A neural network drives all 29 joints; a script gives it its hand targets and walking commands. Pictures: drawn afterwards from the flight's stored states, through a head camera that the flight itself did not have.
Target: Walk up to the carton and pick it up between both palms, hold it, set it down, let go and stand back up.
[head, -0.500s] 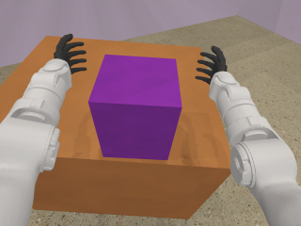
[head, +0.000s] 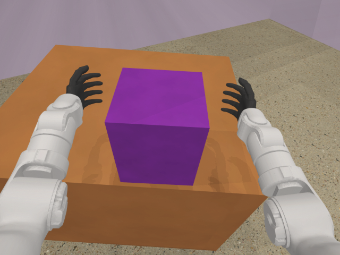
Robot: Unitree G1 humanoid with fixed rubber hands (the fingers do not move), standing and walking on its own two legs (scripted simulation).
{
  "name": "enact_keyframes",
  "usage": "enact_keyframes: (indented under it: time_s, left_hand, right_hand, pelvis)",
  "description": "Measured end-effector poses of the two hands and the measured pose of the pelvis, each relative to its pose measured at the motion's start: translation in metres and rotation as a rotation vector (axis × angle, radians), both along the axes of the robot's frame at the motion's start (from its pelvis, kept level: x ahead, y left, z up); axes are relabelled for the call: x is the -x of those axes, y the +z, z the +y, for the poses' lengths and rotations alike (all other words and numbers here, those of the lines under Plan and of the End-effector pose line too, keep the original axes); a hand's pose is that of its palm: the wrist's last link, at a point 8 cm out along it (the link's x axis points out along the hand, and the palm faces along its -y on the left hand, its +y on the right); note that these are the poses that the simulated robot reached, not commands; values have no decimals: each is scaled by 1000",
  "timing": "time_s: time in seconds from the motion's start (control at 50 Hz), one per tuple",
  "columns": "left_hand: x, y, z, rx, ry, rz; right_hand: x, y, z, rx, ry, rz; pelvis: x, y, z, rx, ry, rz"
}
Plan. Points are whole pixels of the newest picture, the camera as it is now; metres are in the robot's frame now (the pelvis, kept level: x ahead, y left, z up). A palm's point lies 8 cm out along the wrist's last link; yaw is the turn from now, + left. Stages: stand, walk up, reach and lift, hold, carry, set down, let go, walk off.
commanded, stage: set down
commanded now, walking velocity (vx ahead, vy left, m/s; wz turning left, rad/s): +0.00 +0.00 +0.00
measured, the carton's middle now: (159, 129) +0.45 +0.03 +0.04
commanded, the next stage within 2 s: none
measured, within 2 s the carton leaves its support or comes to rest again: neither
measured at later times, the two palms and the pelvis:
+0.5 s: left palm (70, 139) +0.37 +0.23 +0.10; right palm (249, 153) +0.35 -0.19 +0.08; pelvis +0.00 +0.01 +0.00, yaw -1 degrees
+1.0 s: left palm (61, 192) +0.27 +0.23 +0.05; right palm (251, 192) +0.27 -0.18 +0.05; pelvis +0.00 +0.02 +0.00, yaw -1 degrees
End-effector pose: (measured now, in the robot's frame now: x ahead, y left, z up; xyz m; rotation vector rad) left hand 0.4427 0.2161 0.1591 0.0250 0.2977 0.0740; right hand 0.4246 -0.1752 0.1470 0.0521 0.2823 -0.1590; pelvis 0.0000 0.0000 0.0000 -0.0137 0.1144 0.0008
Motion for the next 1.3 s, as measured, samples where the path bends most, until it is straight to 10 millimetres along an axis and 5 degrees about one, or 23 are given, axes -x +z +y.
enact_keyframes:
  time_s: [0.4, 0.58, 0.7, 0.9, 1.08, 1.3]
  left_hand:
    - [57, -56, 12, 8, -11, 36]
    - [79, -68, 15, 21, -12, 16]
    - [105, -80, 20, 11, -6, -3]
    - [155, -127, 28, 12, 20, 70]
    - [178, -111, 17, 24, -11, -9]
    - [215, -150, 21, 12, 20, 32]
  right_hand:
    - [63, -58, -15, -2, -16, 0]
    - [83, -67, -4, -8, 11, -27]
    - [103, -79, 5, -6, 17, -43]
    - [145, -118, 1, 1, -17, 40]
    - [160, -96, -10, 24, 6, -35]
    - [199, -142, -3, 11, 3, 82]
  pelvis:
    - [2, -1, 11, 4, -12, -76]
    - [5, -1, 13, -1, -18, -93]
    - [3, 0, 15, 2, -13, -123]
    - [4, -1, 15, 3, -8, -148]
    - [3, 0, 14, -1, -19, -151]
    - [-3, 0, 11, -1, -10, -150]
